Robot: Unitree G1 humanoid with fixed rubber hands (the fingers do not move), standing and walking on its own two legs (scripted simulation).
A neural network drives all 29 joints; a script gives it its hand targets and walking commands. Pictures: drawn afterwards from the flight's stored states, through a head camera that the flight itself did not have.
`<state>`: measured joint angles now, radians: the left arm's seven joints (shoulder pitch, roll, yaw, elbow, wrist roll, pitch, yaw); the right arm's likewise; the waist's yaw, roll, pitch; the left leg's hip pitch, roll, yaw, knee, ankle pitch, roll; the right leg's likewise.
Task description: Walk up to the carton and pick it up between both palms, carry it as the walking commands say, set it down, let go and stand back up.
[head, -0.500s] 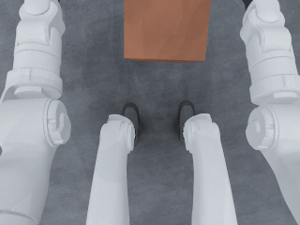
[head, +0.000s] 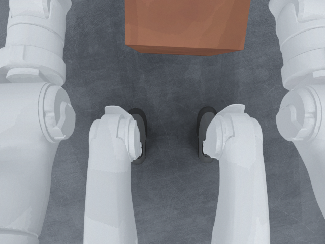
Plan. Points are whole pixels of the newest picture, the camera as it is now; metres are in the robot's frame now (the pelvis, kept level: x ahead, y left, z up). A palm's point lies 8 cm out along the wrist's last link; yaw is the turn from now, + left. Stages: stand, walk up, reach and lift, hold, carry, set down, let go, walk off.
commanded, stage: reach and lift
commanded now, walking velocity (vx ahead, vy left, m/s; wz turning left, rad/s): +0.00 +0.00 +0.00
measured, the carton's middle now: (181, 9) +0.55 -0.03 -0.31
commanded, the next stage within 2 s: none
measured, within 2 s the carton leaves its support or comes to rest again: leaves its support in 1.92 s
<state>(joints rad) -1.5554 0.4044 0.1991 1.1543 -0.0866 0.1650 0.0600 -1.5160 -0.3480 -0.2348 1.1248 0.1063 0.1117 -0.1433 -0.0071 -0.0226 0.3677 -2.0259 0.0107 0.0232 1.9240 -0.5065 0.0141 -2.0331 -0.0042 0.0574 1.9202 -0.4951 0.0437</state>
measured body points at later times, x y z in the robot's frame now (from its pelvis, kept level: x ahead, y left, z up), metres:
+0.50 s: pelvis +0.00 +0.00 -0.06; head +0.38 +0.01 +0.16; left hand +0.58 +0.18 -0.24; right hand +0.57 -0.19 -0.24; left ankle +0.13 +0.11 -0.41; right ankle +0.13 -0.14 -0.41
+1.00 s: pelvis +0.00 +0.00 -0.06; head +0.38 +0.01 +0.16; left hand +0.59 +0.17 -0.24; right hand +0.57 -0.19 -0.25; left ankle +0.13 +0.11 -0.41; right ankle +0.13 -0.14 -0.41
